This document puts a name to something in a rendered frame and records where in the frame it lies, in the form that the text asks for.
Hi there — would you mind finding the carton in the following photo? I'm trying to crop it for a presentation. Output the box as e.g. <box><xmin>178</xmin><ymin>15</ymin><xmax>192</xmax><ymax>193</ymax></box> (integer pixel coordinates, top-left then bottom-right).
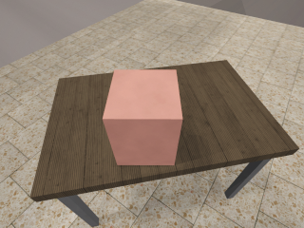
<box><xmin>103</xmin><ymin>69</ymin><xmax>183</xmax><ymax>165</ymax></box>

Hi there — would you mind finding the table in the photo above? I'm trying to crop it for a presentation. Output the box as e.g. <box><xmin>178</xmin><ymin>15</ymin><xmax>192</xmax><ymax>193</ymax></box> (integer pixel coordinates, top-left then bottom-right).
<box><xmin>30</xmin><ymin>60</ymin><xmax>299</xmax><ymax>227</ymax></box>

